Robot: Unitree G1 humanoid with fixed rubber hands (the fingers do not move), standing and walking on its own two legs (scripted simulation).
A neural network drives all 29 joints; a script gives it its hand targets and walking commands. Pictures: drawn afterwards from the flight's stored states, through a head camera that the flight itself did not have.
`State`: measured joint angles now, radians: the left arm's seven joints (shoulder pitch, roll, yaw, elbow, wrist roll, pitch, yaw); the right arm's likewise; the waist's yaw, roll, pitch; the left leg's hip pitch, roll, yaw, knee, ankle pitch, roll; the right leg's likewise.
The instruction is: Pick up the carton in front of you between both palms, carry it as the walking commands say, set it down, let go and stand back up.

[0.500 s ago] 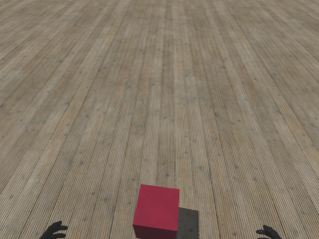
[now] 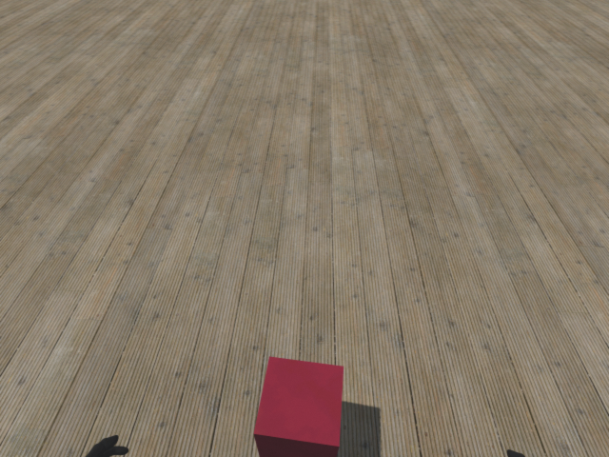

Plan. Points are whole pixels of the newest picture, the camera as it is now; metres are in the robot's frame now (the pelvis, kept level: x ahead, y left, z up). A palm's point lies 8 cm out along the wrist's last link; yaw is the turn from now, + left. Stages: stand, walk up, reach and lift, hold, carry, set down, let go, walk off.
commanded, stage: stand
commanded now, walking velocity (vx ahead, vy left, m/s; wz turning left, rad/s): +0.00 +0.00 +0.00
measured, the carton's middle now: (301, 414) +0.41 +0.02 -0.65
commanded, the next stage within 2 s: none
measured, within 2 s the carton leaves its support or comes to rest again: neither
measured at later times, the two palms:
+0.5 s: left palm out of the picture +0.08 +0.30 -0.09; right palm out of the picture +0.08 -0.30 -0.10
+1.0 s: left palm out of the picture +0.07 +0.31 -0.10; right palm out of the picture +0.07 -0.31 -0.10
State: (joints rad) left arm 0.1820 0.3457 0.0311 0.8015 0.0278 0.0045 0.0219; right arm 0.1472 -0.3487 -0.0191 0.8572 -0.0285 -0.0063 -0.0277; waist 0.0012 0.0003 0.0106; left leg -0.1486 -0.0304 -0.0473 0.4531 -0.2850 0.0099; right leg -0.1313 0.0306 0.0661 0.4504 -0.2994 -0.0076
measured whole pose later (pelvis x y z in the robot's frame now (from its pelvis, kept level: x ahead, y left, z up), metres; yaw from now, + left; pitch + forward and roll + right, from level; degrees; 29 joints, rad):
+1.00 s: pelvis -0.03 +0.00 +0.01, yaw +0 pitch -2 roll +0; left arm 0.13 0.38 0.01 1.01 0.02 -0.01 0.01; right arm 0.11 -0.38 0.00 1.04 -0.02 -0.02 -0.02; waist 0.00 0.00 0.03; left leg -0.11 -0.03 -0.04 0.34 -0.19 0.01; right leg -0.09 0.03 0.07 0.34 -0.20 0.00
